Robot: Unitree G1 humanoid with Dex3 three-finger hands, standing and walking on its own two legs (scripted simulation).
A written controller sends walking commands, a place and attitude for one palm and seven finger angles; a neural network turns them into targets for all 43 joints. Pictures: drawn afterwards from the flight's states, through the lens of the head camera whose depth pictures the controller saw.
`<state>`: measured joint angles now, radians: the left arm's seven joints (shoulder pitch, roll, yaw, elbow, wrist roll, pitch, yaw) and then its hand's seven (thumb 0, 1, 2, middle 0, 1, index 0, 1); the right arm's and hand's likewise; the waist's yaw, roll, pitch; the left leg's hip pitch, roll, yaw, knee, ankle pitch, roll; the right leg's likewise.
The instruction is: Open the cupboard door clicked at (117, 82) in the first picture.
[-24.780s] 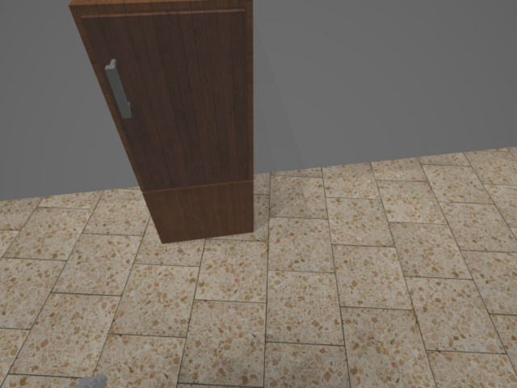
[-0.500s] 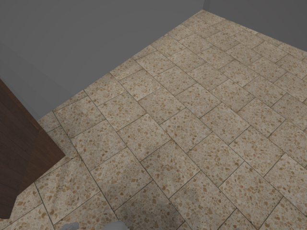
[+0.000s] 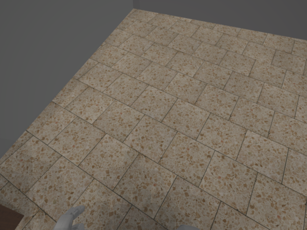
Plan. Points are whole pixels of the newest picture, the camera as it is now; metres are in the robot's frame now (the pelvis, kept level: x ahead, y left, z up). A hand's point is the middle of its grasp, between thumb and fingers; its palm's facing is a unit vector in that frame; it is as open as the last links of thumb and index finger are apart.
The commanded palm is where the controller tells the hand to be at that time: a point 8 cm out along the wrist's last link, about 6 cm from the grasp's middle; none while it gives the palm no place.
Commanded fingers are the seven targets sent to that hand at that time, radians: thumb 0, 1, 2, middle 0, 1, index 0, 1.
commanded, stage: walk to a spot facing it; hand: left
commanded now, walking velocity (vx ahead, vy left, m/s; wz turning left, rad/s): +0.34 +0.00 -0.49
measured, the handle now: out of the picture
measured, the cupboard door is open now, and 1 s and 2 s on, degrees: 43 43 43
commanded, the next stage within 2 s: turn to face it in 0.86 s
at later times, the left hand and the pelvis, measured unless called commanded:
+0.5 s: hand (100, 162) +0.34 +0.19 -0.15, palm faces -0.22 -0.96 -0.18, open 7.4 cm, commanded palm none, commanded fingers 0.00 0.90 0.90 -0.20 -0.30 -0.20 -0.30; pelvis +0.22 +0.01 +0.02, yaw -16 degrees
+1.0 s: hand (149, 113) +0.55 +0.03 -0.15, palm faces -0.45 -0.87 -0.19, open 7.2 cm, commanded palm none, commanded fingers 0.00 0.90 0.90 -0.20 -0.30 -0.20 -0.30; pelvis +0.43 -0.12 +0.02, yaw -29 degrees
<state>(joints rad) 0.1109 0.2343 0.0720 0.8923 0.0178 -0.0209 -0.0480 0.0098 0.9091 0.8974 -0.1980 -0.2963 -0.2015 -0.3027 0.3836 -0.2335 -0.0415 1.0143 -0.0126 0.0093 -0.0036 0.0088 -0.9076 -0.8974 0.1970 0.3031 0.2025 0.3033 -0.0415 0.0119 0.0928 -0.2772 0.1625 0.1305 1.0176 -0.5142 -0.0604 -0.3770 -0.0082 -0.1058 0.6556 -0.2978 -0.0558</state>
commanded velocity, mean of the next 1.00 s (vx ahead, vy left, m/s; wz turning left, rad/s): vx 0.30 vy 0.00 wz -0.36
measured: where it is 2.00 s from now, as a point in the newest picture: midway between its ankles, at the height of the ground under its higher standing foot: (185, 162)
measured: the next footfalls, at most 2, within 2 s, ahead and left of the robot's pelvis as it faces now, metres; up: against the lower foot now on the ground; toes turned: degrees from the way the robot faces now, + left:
left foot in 0.30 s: +0.28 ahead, +0.13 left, +0.00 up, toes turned -5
right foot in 0.70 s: +0.39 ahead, -0.19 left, +0.00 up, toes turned -30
